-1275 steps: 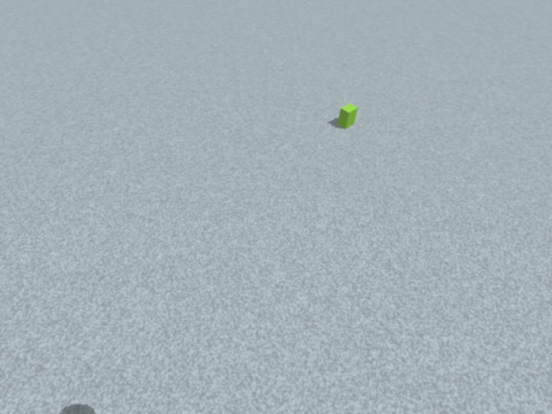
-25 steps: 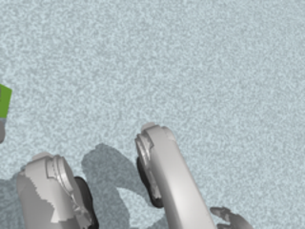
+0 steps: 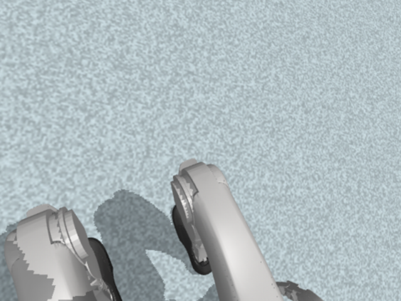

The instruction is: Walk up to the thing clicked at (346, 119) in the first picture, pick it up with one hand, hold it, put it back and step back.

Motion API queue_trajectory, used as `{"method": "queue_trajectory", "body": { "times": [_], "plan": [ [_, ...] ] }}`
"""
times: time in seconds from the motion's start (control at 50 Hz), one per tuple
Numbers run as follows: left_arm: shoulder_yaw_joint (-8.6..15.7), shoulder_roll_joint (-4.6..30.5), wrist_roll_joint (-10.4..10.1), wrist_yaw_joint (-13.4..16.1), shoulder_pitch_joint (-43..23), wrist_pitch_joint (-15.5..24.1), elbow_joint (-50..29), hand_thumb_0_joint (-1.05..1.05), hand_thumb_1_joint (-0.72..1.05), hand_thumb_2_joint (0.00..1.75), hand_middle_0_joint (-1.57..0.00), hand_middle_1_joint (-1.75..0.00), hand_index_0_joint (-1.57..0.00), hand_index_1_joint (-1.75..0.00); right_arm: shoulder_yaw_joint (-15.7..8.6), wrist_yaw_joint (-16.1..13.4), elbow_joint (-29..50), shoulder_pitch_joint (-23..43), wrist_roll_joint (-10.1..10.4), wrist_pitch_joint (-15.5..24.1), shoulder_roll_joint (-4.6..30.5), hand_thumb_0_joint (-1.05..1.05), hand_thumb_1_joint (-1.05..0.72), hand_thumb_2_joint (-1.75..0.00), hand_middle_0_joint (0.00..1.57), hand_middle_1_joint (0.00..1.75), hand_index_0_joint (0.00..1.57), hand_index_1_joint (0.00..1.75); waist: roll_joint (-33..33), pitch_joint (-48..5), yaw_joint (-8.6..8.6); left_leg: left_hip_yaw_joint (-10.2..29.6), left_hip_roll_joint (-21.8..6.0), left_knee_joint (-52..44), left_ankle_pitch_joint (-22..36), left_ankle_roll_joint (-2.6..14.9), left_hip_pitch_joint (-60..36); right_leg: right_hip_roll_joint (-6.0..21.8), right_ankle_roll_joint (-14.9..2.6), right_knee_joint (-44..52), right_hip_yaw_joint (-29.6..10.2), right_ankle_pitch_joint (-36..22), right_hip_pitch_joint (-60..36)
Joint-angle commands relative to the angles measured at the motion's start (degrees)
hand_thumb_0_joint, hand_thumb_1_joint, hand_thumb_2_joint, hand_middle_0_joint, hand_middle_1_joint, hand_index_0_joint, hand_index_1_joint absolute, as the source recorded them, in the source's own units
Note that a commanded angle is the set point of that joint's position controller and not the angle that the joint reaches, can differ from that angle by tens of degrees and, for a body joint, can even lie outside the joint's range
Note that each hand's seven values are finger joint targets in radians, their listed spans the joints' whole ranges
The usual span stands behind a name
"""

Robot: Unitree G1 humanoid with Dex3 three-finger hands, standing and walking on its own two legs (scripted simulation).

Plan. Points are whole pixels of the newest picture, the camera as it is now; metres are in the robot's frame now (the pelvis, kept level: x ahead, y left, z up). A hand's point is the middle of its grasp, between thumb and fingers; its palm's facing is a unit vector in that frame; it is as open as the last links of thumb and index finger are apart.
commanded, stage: lower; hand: left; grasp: from above
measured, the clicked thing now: out of the picture +0.49 +0.32 -0.20
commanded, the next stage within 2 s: rest in 0.24 s
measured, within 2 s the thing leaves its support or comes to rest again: rests again in 0.96 s
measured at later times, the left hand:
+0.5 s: hand out of the picture +0.49 +0.30 -0.19, palm faces -0.09 -0.42 -0.90, open 9.5 cm
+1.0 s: hand out of the picture +0.48 +0.30 -0.22, palm faces -0.09 -0.42 -0.90, open 9.5 cm
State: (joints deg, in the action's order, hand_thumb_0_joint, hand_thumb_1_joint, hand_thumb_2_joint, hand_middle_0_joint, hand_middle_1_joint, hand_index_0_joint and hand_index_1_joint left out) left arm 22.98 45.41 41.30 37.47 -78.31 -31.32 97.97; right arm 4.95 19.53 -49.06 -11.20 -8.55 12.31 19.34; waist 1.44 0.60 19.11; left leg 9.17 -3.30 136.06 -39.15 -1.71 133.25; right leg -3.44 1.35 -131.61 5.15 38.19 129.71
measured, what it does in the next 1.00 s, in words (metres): stands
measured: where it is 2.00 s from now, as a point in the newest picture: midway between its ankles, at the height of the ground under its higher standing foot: (154, 269)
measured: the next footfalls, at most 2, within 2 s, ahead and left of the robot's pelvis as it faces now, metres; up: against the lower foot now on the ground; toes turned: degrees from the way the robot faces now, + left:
none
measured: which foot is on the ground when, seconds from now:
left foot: down 0.00-1.00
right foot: down 0.00-1.00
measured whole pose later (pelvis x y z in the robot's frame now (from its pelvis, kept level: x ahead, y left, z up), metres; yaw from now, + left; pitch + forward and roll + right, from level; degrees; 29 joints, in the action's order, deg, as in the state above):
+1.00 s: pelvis +0.00 +0.00 -0.01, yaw -3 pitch +32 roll -11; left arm 21.1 54.0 37.9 43.1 -79.2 -27.0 101.5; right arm 13.4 23.0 -45.1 -8.4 -11.4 14.3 21.3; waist -3.9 10.1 23.8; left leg 13.2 -2.5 139.5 -39.4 -1.8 133.3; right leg -3.6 1.9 -132.2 8.5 37.8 127.6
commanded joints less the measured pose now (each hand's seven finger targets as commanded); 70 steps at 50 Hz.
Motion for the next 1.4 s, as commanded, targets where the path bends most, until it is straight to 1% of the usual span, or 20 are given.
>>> {"method": "queue_trajectory", "body": {
  "times": [0.0,0.08,0.12,0.18,0.32,0.34,0.38,0.4,0.44,0.5,0.62,0.7,0.72,0.74,0.92,0.94,1.02,1.14,1.24,1.38],
  "plan": [
    [-3.5,12.9,1.8,2.7,-21.4,0.6,-7.9,0.0,0.88,0.77,-1.15,-0.73,-1.19,-0.7,-3.7,-0.2,-2.4,-14.9,-0.7,0.3,15.8,0.0,-0.9,-0.89,0.2,0.3,0.2,0.3,18.1,-37.6,3.18,-4.7,0.3,-10.8,10.8,2.62,-27.2,-0.5,-1.3,14.2,5.1,-13.7,-21.7],
    [-3.4,14.3,1.4,3.4,-21.3,0.9,-5.8,0.0,0.84,0.74,-1.12,-0.71,-1.16,-0.68,-2.9,-0.1,-2.5,-14.5,-1.1,0.7,16.3,0.0,-0.9,-0.89,0.2,0.3,0.2,0.3,18.3,-38.2,2.94,-4.5,0.3,-10.7,9.1,2.54,-26.7,-0.7,-1.38,14.4,5.2,-11.4,-22.4],
    [-3.1,15.0,2.2,4.0,-21.9,1.2,-5.0,0.0,0.86,0.76,-1.14,-0.71,-1.17,-0.68,-2.2,0.0,-1.9,-14.9,-1.0,0.8,16.3,0.0,-0.9,-0.89,0.2,0.3,0.2,0.3,20.4,-39.6,2.94,-4.1,0.1,-10.6,10.3,1.95,-28.8,-0.6,-1.87,13.4,5.4,-12.7,-21.9],
    [-3.5,15.2,1.8,4.4,-21.7,1.5,-5.3,0.0,0.86,0.79,-1.13,-0.76,-1.17,-0.73,-1.4,0.1,-1.6,-13.7,-1.5,0.9,16.5,0.0,-0.9,-0.89,0.2,0.3,0.2,0.3,20.2,-38.6,3.52,-4.1,0.0,-10.2,10.3,2.21,-28.4,-0.6,-1.63,13.4,5.6,-13.1,-22.7],
    [-1.9,18.7,1.3,6.6,-23.2,2.0,-8.5,0.0,0.85,0.8,-1.12,-0.78,-1.16,-0.74,-0.6,0.6,-2.1,-13.5,-2.2,1.2,17.1,0.0,-0.91,-0.89,0.2,0.3,0.2,0.3,21.9,-40.5,3.95,-4.2,-0.1,-9.1,13.0,2.22,-30.0,-0.4,-1.16,12.7,6.3,-17.2,-26.3],
    [-1.1,20.0,1.1,6.9,-24.1,2.3,-9.8,0.0,0.82,0.79,-1.13,-0.72,-1.15,-0.69,-0.5,0.8,-2.2,-13.5,-2.1,1.2,17.3,0.0,-0.9,-0.89,0.2,0.3,0.2,0.3,23.1,-40.8,3.91,-4.1,-0.3,-9.2,13.3,2.05,-30.0,-0.3,-1.28,12.5,6.3,-17.3,-26.5],
    [-3.3,16.9,0.2,6.5,-21.1,2.0,-6.2,0.0,0.8,0.75,-1.13,-0.68,-1.15,-0.66,0.3,1.0,-2.0,-12.4,-2.4,1.2,17.0,0.0,-0.91,-0.89,0.2,0.3,0.2,0.3,22.4,-38.7,4.87,-4.0,-0.3,-8.3,12.2,2.23,-29.3,-0.6,-1.11,12.6,6.4,-16.9,-26.3],
    [-2.5,18.6,0.8,6.7,-21.6,2.2,-6.0,0.0,0.8,0.77,-1.12,-0.7,-1.14,-0.68,0.3,1.2,-1.9,-13.3,-2.1,1.1,17.7,0.0,-0.91,-0.89,0.2,0.3,0.2,0.3,22.1,-39.5,4.88,-3.7,-0.3,-8.3,12.3,2.21,-29.5,-0.5,-1.25,12.8,6.4,-16.7,-26.3],
    [-3.5,17.7,0.4,6.2,-20.3,2.1,-5.3,0.0,0.82,0.77,-1.11,-0.71,-1.15,-0.68,0.7,1.4,-1.3,-13.0,-2.2,1.1,17.5,0.0,-0.9,-0.89,0.2,0.3,0.2,0.3,21.0,-37.3,5.08,-3.9,-0.2,-8.1,12.2,2.52,-27.9,-0.7,-0.94,13.2,6.3,-17.1,-27.0],
    [-2.8,19.8,0.2,6.0,-20.4,2.5,-6.4,0.0,0.82,0.78,-1.14,-0.69,-1.16,-0.67,1.3,1.7,-0.9,-13.8,-1.9,1.2,17.9,0.0,-0.9,-0.89,0.2,0.3,0.2,0.3,20.9,-38.0,5.32,-3.6,-0.3,-7.9,14.0,2.35,-28.3,-0.9,-1.01,12.8,6.4,-18.7,-28.0],
    [-4.4,18.0,0.1,6.6,-18.9,2.5,-1.5,0.0,0.84,0.76,-1.13,-0.71,-1.17,-0.68,2.2,2.3,0.7,-13.0,-2.0,1.3,18.6,0.0,-0.9,-0.89,0.2,0.3,0.2,0.3,21.7,-35.0,6.22,-2.4,-0.5,-8.8,12.4,2.17,-28.8,-1.2,-1.54,12.6,7.3,-16.8,-25.6],
    [-4.1,19.6,-0.7,7.5,-20.5,3.1,-4.7,0.0,0.81,0.74,-1.12,-0.69,-1.15,-0.67,2.5,2.6,0.5,-12.4,-2.5,1.5,19.1,0.0,-0.91,-0.9,0.2,0.3,0.2,0.3,21.5,-33.6,7.08,-1.5,-0.5,-9.4,11.5,2.12,-29.3,-0.8,-1.43,12.4,8.1,-16.0,-25.3],
    [-4.6,18.3,-1.3,7.6,-19.2,3.3,-2.4,0.0,0.81,0.74,-1.13,-0.68,-1.15,-0.65,2.8,2.5,1.0,-12.5,-2.1,1.6,19.4,0.0,-0.91,-0.9,0.2,0.3,0.2,0.3,22.1,-33.6,6.96,-1.7,-0.7,-9.8,11.3,1.93,-29.7,-1.4,-1.62,12.7,7.9,-16.0,-26.0],
    [-3.6,19.6,-1.2,7.8,-20.3,3.7,-4.6,0.0,0.81,0.74,-1.13,-0.67,-1.15,-0.65,2.9,2.6,1.4,-13.0,-2.1,1.7,19.2,0.0,-0.91,-0.9,0.2,0.3,0.2,0.3,23.0,-34.2,7.07,-1.2,-0.8,-9.3,12.5,1.7,-30.9,-1.0,-1.8,12.2,8.0,-16.8,-24.9],
    [-4.0,21.2,-0.8,8.7,-20.2,5.2,-4.9,0.0,0.86,0.78,-1.15,-0.72,-1.18,-0.69,4.2,3.2,1.4,-12.4,-2.5,1.8,20.0,0.0,-0.91,-0.9,0.2,0.3,0.2,0.3,26.7,-34.0,7.59,-1.0,-1.2,-9.3,12.7,1.15,-32.7,-1.0,-2.26,12.0,8.5,-17.0,-25.0],
    [-5.2,19.9,-1.2,8.5,-19.2,4.9,-3.3,0.0,0.86,0.77,-1.16,-0.73,-1.19,-0.69,4.3,3.2,1.6,-11.7,-2.8,1.8,20.2,0.0,-0.91,-0.9,0.2,0.3,0.2,0.3,25.9,-32.4,8.09,-1.3,-0.9,-9.3,11.6,1.38,-31.1,-1.1,-2.09,12.1,8.5,-16.5,-25.4],
    [-5.2,20.8,-2.1,8.3,-18.9,4.9,-4.5,0.0,0.84,0.77,-1.15,-0.7,-1.18,-0.68,4.6,3.5,1.4,-11.9,-3.0,2.2,20.8,0.0,-0.91,-0.9,0.2,0.3,0.2,0.3,23.2,-31.8,8.91,-1.6,-0.5,-8.8,11.9,2.03,-28.8,-1.2,-1.33,13.1,8.4,-17.4,-27.4],
    [-4.9,21.9,-1.8,8.5,-17.6,5.2,-1.9,0.0,0.84,0.8,-1.16,-0.7,-1.17,-0.69,5.6,3.5,2.7,-12.9,-2.3,2.3,20.5,0.0,-0.91,-0.9,0.2,0.3,0.2,0.3,22.6,-32.6,8.28,-1.1,-0.8,-8.6,12.5,1.88,-28.1,-1.7,-1.49,13.4,8.4,-18.0,-28.5],
    [-5.7,21.0,-2.6,8.1,-16.7,5.0,-1.6,0.0,0.83,0.74,-1.14,-0.67,-1.17,-0.65,6.3,3.5,4.0,-12.6,-2.2,2.3,20.7,0.0,-0.91,-0.9,0.2,0.3,0.2,0.3,23.0,-30.7,9.49,-0.1,-0.9,-9.1,13.0,1.58,-29.8,-1.7,-1.56,12.7,9.1,-18.3,-26.6],
    [-6.5,22.6,-2.4,7.7,-16.1,5.7,-1.1,0.0,0.75,0.73,-1.1,-0.65,-1.11,-0.64,7.5,3.2,3.9,-12.1,-2.1,2.5,20.6,0.0,-0.91,-0.9,0.2,0.3,0.2,0.3,22.8,-28.8,9.52,0.1,-1.0,-9.3,10.5,1.82,-28.0,-2.1,-1.54,13.3,9.2,-16.2,-26.7]
  ]
}}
